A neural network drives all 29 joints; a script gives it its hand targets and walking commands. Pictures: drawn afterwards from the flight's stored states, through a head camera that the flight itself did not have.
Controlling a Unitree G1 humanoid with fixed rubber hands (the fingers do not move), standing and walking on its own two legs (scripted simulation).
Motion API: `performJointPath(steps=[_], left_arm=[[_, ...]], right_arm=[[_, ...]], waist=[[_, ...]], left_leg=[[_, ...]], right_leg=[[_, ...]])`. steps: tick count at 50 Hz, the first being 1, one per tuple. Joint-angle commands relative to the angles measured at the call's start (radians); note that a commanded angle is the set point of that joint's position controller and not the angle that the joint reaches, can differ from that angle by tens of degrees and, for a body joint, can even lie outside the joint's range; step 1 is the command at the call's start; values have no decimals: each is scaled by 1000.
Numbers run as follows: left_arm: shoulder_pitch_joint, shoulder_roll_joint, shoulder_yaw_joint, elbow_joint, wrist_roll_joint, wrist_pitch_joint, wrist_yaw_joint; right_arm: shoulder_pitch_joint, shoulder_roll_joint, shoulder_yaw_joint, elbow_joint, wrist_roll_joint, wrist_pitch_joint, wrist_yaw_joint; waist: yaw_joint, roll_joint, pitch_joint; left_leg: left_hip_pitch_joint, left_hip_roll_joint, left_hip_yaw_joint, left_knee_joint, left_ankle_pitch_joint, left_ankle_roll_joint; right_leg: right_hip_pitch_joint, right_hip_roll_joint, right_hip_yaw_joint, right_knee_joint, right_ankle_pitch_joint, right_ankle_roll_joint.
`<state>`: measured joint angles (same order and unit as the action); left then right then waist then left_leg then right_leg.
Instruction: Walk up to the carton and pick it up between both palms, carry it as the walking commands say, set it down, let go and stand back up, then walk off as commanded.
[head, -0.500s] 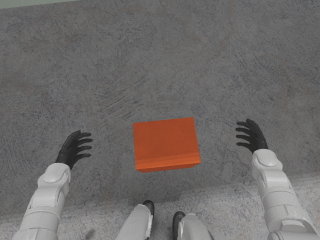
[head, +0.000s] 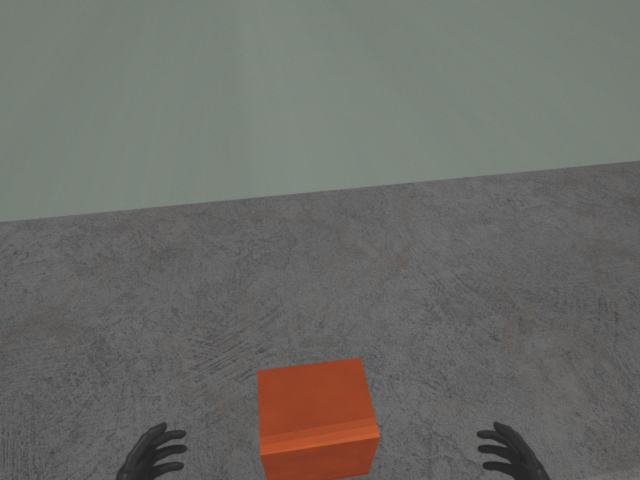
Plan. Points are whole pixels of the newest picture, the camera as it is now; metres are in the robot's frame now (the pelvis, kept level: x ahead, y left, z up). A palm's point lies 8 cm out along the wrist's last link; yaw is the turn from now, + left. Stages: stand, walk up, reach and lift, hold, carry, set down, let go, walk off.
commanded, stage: let go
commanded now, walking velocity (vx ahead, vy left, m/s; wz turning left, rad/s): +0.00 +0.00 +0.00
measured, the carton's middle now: (314, 424) +0.44 +0.03 -0.63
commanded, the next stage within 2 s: stand in 0.32 s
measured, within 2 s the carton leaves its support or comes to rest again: neither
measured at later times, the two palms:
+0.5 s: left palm (112, 451) +0.19 +0.28 -0.07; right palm (510, 465) +0.19 -0.23 -0.06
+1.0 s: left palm (128, 451) +0.19 +0.27 -0.08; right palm (528, 452) +0.21 -0.26 -0.07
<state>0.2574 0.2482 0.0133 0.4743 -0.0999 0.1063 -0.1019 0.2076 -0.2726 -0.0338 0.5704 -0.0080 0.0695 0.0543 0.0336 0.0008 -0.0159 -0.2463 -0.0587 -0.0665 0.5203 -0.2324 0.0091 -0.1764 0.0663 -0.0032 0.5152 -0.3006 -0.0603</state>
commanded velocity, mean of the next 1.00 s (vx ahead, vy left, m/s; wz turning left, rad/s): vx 0.00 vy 0.00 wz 0.00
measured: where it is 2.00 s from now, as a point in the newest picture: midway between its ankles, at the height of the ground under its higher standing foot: outside the picture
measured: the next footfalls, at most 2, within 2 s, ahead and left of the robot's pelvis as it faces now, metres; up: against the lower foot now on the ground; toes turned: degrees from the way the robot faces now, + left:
none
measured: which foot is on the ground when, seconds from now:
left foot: down 0.00-1.00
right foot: down 0.00-1.00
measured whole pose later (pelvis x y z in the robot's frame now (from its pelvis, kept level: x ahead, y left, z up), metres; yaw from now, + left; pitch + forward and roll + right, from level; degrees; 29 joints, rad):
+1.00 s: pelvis +0.05 +0.00 +0.00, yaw -2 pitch -2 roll +0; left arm 0.21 0.28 0.05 0.61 -0.05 0.03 0.03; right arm 0.20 -0.27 -0.04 0.56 -0.04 0.02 -0.01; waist 0.03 -0.01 0.05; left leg -0.17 -0.06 -0.04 0.52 -0.30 0.05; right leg -0.09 0.06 0.00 0.48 -0.36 -0.04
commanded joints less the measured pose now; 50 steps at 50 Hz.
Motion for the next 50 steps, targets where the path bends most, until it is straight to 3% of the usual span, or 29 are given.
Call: performJointPath(steps=[1,2,3,5,6,12,13,15,16,17,20,22,23,24,25,27,28,30,31,32,33,36,41,42,44,45,47,49,50], left_arm=[[-219,89,65,-226,129,32,-29],[-198,105,70,-215,131,33,-26],[-230,94,59,-247,125,49,-25],[-203,94,54,-250,121,54,-30],[-225,80,45,-257,135,73,-9],[-224,53,42,-276,138,136,37],[-223,80,57,-282,165,139,52],[-221,64,30,-293,135,139,71],[-122,232,93,-83,126,27,98],[-95,257,101,-57,135,-14,112],[-57,209,96,-8,148,-61,109],[-76,225,95,-10,155,-80,109],[-56,210,92,22,158,-84,106],[-75,212,95,34,157,-93,112],[-73,198,86,40,145,-93,107],[-67,231,89,52,140,-99,123],[-68,235,92,61,137,-100,119],[-109,241,100,59,142,-109,139],[-96,232,93,71,134,-109,134],[-19,242,97,103,128,-101,139],[-63,244,88,102,142,-107,136],[-62,239,94,99,139,-108,137],[-50,258,94,119,135,-113,142],[-25,243,88,127,138,-114,146],[-5,256,91,130,139,-122,141],[-45,252,90,133,138,-120,143],[-60,251,82,120,141,-121,146],[-69,266,88,135,144,-130,150],[-42,286,92,137,143,-130,148]], right_arm=[[-176,17,-8,-304,-20,21,-4],[-207,17,-3,-371,-10,14,3],[-175,19,-31,-323,-19,23,-3],[-160,8,-19,-337,-25,32,-1],[-193,17,-38,-295,-24,34,0],[-144,-20,-55,-242,-16,9,-11],[-198,-20,-54,-269,1,8,-5],[-147,-46,-66,-254,-6,7,-6],[-76,-173,-69,-65,-41,-25,-48],[-42,-184,-78,-47,-46,-45,-53],[-60,-227,-89,-37,-56,-72,-57],[-99,-234,-89,-55,-55,-68,-65],[-102,-211,-87,-51,-50,-71,-53],[-102,-206,-84,-55,-37,-81,-48],[-106,-174,-71,-48,-34,-75,-45],[-81,-174,-81,-34,-21,-88,-42],[-33,-207,-84,-12,-25,-78,-53],[-30,-179,-77,-16,-22,-84,-56],[-8,-193,-79,-6,-29,-79,-54],[-15,-198,-82,-1,-27,-79,-59],[-16,-180,-80,-13,-23,-79,-62],[18,-198,-80,14,-24,-77,-74],[-19,-196,-76,-2,-34,-78,-74],[-33,-202,-73,3,-39,-78,-77],[-45,-188,-76,0,-33,-79,-72],[-34,-202,-75,-10,-40,-83,-78],[-26,-218,-80,2,-34,-76,-79],[-63,-209,-80,2,-29,-79,-73],[-42,-197,-73,-2,-29,-82,-72]], waist=[[1,-54,287],[9,-115,286],[2,-73,277],[7,-129,230],[9,-40,263],[-39,-37,134],[9,35,121],[-36,49,61],[-13,-52,-87],[-25,-8,-51],[5,66,-58],[9,51,-28],[13,-10,-60],[8,-65,-70],[8,6,-117],[-4,-48,-159],[-15,-20,-156],[-24,-78,-156],[-25,46,-196],[-11,33,-229],[-30,-25,-236],[-27,28,-223],[-23,23,-197],[-17,-48,-139],[4,-6,-193],[-26,-39,-113],[-8,-53,-128],[-13,-2,-132],[-14,-84,-132]], left_leg=[[586,-28,68,37,-84,-28],[579,-31,67,54,-80,-26],[580,-15,69,44,-100,-31],[605,-22,66,46,-67,-30],[566,6,42,-3,-136,-36],[433,21,9,-18,-52,-28],[346,48,1,-68,-113,-25],[279,73,-9,-88,-59,-9],[79,133,-169,-133,-36,6],[41,166,-218,-165,-75,29],[52,156,-207,-200,-118,30],[28,140,-198,-189,-102,27],[42,144,-171,-167,-86,33],[48,125,-134,-121,81,25],[60,107,-101,-106,119,18],[172,114,-87,-34,400,29],[164,101,-66,-27,426,26],[217,132,-97,-11,529,42],[241,127,-68,3,589,37],[284,139,-89,27,659,55],[269,150,-86,16,637,58],[257,148,-90,4,619,50],[199,126,-54,-4,594,47],[161,117,-54,5,530,47],[153,116,-42,7,521,50],[130,112,-36,-5,421,46],[117,117,-61,-25,422,43],[107,117,-64,-34,370,33],[120,117,-58,-20,319,38]], right_leg=[[-559,-208,153,-341,-496,-72],[-549,-207,150,-337,-482,-60],[-513,-202,148,-329,-492,-62],[-495,-200,136,-321,-421,-59],[-457,-175,103,-284,-406,-53],[-298,-150,109,-207,-125,-31],[-202,-123,62,-164,-87,2],[-77,-81,48,-112,75,35],[7,-57,36,-3,-54,58],[15,-67,78,27,-44,62],[4,-58,89,-1,-34,68],[-8,-64,105,-37,11,75],[17,-79,100,-66,30,69],[50,-99,103,-78,98,65],[76,-91,117,-84,132,70],[75,-129,116,-70,362,62],[73,-129,126,-77,396,65],[31,-130,117,-28,458,62],[57,-125,120,-19,501,56],[52,-122,115,5,555,61],[77,-121,101,8,563,55],[93,-122,117,-1,509,50],[122,-130,121,-34,548,41],[104,-136,129,-65,564,42],[151,-151,140,-52,572,35],[81,-166,161,-88,498,34],[124,-156,141,-80,510,36],[121,-185,170,-109,510,46],[115,-186,184,-125,454,20]])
